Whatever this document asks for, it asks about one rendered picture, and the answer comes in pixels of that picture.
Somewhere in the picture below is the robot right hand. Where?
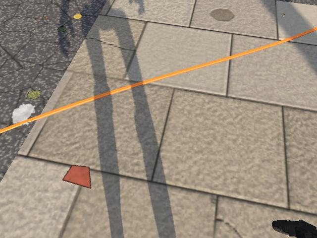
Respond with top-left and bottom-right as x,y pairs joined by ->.
271,219 -> 317,238

